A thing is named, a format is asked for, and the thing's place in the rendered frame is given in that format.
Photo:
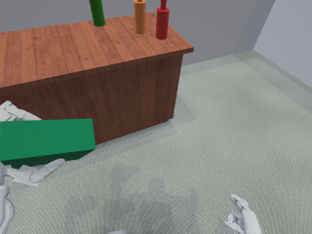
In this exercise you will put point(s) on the sponge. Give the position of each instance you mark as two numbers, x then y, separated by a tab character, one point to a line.
40	142

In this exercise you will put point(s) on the robot left forearm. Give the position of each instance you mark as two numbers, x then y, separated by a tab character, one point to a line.
7	209

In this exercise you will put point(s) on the robot left hand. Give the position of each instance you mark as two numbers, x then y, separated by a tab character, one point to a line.
24	175

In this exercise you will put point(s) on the robot right hand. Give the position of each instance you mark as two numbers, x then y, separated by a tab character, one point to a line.
246	223

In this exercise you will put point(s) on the table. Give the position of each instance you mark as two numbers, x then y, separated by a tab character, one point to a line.
126	82

